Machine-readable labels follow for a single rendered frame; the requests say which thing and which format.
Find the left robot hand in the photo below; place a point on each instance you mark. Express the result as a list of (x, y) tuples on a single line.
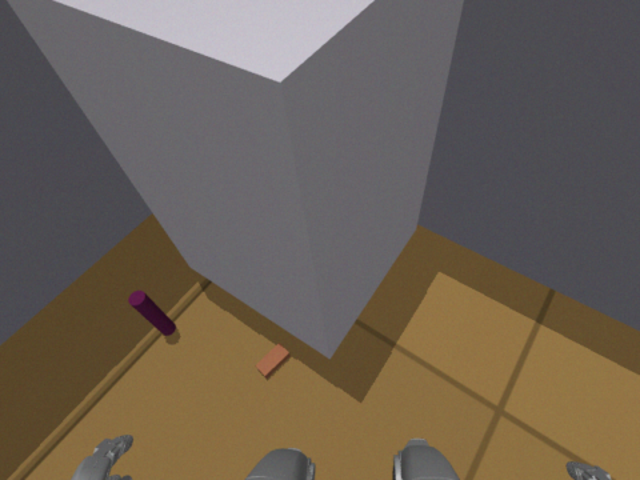
[(106, 454)]

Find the right robot hand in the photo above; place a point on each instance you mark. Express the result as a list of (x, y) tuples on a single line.
[(580, 471)]

